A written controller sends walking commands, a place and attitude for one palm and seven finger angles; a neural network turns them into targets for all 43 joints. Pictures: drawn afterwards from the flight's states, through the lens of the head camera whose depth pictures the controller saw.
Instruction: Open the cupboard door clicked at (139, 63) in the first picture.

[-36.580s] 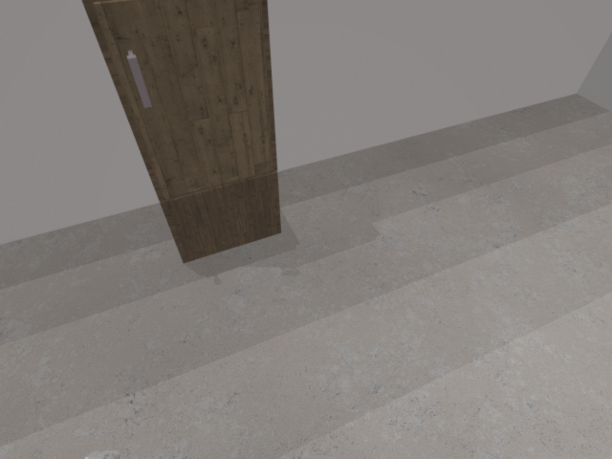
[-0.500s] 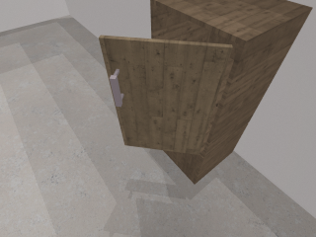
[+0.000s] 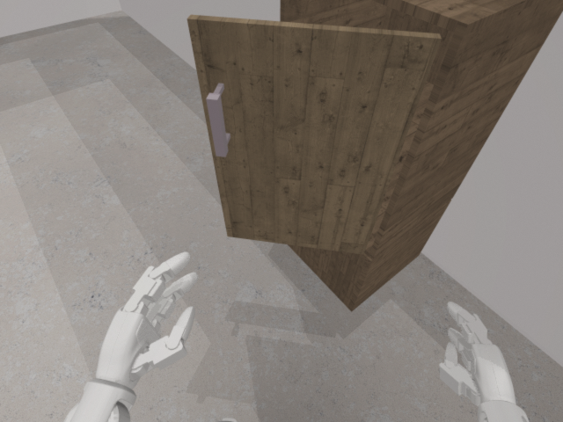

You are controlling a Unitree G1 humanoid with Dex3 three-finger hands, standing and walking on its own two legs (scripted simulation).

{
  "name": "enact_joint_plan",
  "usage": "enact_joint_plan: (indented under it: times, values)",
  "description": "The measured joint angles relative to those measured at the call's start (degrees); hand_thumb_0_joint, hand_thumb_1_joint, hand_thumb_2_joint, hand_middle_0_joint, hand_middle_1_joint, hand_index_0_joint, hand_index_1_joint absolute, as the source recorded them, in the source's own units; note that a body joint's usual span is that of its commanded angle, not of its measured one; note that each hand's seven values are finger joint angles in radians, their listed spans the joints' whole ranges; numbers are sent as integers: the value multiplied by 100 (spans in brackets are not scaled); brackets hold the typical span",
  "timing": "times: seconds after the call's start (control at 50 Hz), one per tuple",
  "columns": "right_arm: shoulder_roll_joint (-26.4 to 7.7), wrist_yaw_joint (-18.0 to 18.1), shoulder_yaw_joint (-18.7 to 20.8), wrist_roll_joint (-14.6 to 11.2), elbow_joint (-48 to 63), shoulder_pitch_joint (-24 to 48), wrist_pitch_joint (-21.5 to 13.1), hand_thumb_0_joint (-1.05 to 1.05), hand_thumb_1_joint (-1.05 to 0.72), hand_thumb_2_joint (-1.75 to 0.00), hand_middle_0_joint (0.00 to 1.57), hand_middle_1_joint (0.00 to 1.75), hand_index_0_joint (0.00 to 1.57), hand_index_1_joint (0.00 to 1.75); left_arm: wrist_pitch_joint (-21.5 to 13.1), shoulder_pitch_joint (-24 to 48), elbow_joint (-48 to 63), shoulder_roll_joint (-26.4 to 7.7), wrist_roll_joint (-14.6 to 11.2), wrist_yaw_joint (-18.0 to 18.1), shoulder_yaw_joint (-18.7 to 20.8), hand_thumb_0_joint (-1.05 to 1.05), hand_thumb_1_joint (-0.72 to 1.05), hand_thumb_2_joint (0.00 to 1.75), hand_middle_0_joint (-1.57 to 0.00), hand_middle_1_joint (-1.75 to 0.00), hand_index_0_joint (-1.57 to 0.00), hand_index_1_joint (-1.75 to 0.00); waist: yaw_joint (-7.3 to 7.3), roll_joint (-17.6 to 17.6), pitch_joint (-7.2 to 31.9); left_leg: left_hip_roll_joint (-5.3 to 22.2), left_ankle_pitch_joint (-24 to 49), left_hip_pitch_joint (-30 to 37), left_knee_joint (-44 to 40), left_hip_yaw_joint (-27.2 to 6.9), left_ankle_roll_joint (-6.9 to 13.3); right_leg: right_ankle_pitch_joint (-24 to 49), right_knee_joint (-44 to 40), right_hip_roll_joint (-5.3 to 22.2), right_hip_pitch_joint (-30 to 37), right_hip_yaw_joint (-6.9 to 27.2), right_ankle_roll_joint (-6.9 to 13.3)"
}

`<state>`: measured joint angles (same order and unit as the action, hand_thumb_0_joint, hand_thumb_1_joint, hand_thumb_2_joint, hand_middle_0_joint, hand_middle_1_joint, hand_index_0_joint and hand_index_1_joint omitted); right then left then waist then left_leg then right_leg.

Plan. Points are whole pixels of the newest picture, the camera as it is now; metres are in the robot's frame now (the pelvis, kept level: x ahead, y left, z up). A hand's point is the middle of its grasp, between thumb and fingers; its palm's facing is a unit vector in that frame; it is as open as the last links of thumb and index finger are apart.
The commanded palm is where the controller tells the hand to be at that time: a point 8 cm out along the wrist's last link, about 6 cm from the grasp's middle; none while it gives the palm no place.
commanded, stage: raise the hand with hooked fingers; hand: left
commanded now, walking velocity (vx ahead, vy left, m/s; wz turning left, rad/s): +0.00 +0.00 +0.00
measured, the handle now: (220, 120) +0.62 +0.15 +0.09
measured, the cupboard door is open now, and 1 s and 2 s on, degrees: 43 43 43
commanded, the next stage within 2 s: move the hooked fingers beside the handle in 1.76 s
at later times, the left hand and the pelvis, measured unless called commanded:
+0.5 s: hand (117, 343) +0.21 +0.22 +0.04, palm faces -0.10 -0.99 -0.04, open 11.1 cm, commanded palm +0.19 +0.28 +0.05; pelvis -0.02 +0.03 -0.01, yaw +1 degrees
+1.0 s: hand (67, 298) +0.25 +0.28 +0.08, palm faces -0.05 -1.00 -0.06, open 13.7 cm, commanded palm +0.23 +0.33 +0.09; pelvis -0.01 +0.03 +0.01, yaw +1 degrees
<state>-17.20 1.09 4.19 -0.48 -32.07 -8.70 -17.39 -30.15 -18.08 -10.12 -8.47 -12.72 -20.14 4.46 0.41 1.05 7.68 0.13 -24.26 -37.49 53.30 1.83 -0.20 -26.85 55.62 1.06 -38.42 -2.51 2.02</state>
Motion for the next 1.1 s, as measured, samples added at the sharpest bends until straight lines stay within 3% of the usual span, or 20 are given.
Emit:
enact_joint_plan:
  times: [0.06, 0.14, 0.24, 0.32, 0.44, 0.54, 0.72, 0.94, 1.1]
  values:
    - [23, -19, 16, -56, 505, 151, 251, 1, -91, -90, 20, 30, 20, 30, 226, -256, 212, -74, -79, -279, 14, 1, 65, 78, -22, -47, -22, -48, -90, 123, 40, 3, -377, -415, 613, 22, 28, -227, 551, 13, -403, 31, -50]
    - [143, 45, -113, -53, 888, 114, 485, 1, -91, -90, 20, 30, 20, 30, 778, -739, 725, -183, -26, 95, 67, 1, 55, 74, -23, -53, -22, -54, -201, 68, -12, 28, -570, -711, 1068, -125, 50, -349, 817, -3, -564, -114, -40]
    - [390, 127, -505, -12, 728, -113, 546, 1, -91, -90, 20, 30, 20, 30, 781, -752, 1339, -435, 46, 340, 116, 2, 43, 69, -23, -61, -23, -61, -278, -107, -102, 54, -591, -921, 1290, -363, 82, -294, 774, -37, -576, -350, -56]
    - [576, 147, -798, -46, 383, -302, 565, 1, -91, -90, 20, 30, 20, 30, 988, -222, 1330, -595, 1, 138, 140, 1, 33, 65, -24, -67, -23, -67, -218, -236, -175, 48, -497, -984, 1247, -419, 114, -161, 631, -40, -573, -406, -90]
    - [673, 195, -905, -99, 127, -701, 619, 1, -90, -90, 21, 30, 20, 30, 1616, 54, 1053, -748, -217, 47, 436, 1, 19, 59, -25, -76, -25, -76, 27, -285, -190, 49, -295, -703, 808, -265, 178, 81, 213, -45, -356, -256, -157]
    - [443, 228, -752, -109, 71, -923, 487, 1, -90, -90, 21, 30, 20, 30, 1487, 39, 893, -835, -354, 87, 745, 1, 8, 54, -26, -83, -26, -84, 123, -255, -208, 43, -198, -478, 537, -175, 217, 200, -45, -46, -165, -167, -198]
    - [32, 291, -507, -176, 67, -814, 278, 1, -91, -90, 20, 30, 20, 30, 1382, 322, 557, -1012, -463, -206, 1024, 0, -13, 46, -27, -97, -27, -97, 98, -191, -285, 20, -161, -212, 343, -178, 245, 253, -273, -33, 124, -168, -231]
    - [148, 326, -711, -169, 177, -546, 261, 1, -91, -90, 20, 30, 20, 30, 1683, 1031, -37, -1301, -611, -641, 1424, 0, -38, 35, -29, -113, -29, -113, -32, -203, -359, 28, -84, 203, 10, -238, 211, 335, -647, -59, 573, -224, -204]
    - [203, 355, -848, -175, 98, -542, 341, 1, -91, -90, 21, 30, 20, 30, 1893, 1588, -617, -1524, -709, -1062, 1729, -1, -47, 31, -30, -118, -29, -119, -97, -265, -404, 38, -15, 401, -213, -253, 184, 399, -865, -78, 769, -236, -179]
